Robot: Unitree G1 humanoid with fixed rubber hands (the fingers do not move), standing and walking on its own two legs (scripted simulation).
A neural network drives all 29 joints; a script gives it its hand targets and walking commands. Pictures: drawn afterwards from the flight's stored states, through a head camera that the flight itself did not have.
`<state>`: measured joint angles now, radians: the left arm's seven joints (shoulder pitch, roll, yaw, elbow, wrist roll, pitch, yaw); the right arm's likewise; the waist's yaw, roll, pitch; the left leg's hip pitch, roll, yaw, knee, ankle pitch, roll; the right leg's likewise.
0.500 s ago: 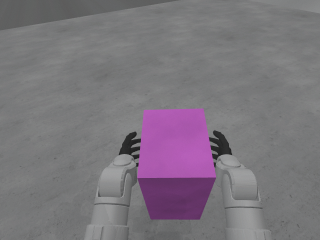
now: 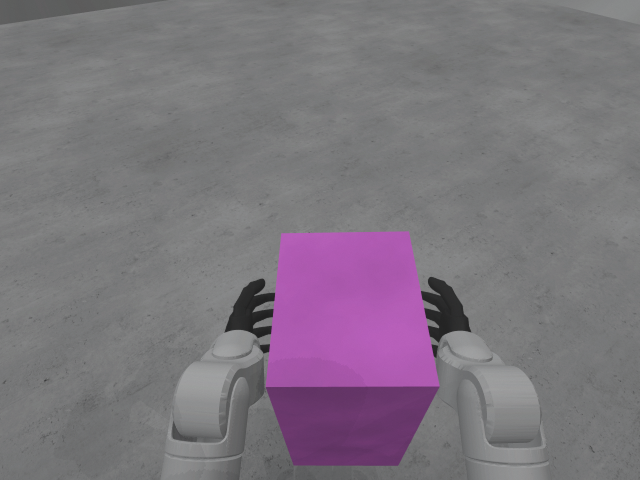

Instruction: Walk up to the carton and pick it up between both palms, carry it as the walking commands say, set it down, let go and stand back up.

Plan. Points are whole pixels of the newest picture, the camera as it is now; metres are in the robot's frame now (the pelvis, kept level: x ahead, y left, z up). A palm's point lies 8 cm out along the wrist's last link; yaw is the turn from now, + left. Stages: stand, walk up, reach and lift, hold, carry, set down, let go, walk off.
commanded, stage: carry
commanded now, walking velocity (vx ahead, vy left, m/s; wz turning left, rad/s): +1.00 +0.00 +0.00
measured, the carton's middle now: (345, 360) +0.29 -0.01 +0.02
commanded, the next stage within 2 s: none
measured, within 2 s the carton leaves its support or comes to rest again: neither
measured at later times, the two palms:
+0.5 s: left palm (282, 146) +0.69 +0.09 +0.09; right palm (406, 147) +0.70 -0.15 +0.08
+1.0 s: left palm (277, 58) +1.15 +0.12 +0.09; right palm (364, 53) +1.15 -0.11 +0.10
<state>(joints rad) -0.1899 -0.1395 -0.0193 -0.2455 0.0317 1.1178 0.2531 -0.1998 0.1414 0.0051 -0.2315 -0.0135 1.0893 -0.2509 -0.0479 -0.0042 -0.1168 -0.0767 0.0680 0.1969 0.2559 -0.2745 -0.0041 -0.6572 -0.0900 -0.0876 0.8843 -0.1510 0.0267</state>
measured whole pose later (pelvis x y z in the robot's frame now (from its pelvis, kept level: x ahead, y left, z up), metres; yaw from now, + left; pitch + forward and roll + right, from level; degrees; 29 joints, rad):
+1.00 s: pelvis +0.87 +0.00 -0.01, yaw +1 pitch +3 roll -4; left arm -0.21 -0.14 -0.05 -0.30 0.06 1.12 0.26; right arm -0.23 0.15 -0.02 -0.28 -0.02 1.09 -0.22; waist -0.02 0.01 -0.06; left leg 0.17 0.07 0.21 0.11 -0.33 -0.01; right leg -0.74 -0.09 -0.12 0.72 0.04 0.01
